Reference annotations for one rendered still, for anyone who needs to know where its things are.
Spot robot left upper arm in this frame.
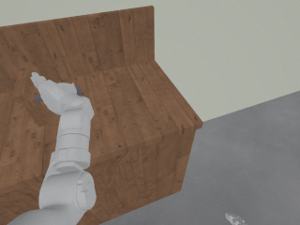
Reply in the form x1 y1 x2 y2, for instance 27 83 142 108
8 170 97 225

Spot robot left hand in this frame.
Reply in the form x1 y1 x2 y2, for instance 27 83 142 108
30 72 77 115

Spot robot right hand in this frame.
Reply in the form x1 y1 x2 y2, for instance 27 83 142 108
225 212 247 225

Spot counter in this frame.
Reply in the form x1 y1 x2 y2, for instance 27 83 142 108
0 6 203 225

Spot robot left forearm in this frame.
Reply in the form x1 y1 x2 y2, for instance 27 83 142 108
38 93 95 209

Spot tap lever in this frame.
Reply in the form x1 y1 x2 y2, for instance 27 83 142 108
35 85 82 103

